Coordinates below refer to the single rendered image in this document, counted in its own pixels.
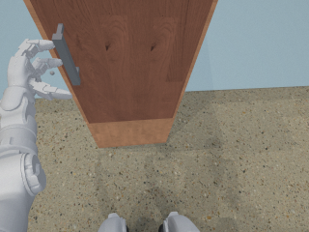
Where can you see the cupboard door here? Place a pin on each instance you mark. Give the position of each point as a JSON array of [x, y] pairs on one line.
[[133, 55]]

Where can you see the handle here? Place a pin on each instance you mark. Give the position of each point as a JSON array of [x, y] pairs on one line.
[[65, 56]]

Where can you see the robot right thigh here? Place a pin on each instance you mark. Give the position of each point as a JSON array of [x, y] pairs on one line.
[[179, 223]]

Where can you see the robot left upper arm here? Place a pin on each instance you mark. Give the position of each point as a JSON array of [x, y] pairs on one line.
[[21, 179]]

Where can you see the robot left thigh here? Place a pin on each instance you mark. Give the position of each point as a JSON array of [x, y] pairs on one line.
[[113, 224]]

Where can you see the robot thigh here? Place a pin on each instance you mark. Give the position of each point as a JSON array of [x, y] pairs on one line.
[[113, 224], [179, 223]]

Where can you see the left robot hand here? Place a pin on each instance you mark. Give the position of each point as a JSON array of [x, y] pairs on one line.
[[20, 71]]

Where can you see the robot left forearm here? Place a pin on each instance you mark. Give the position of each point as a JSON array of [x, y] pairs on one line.
[[18, 127]]

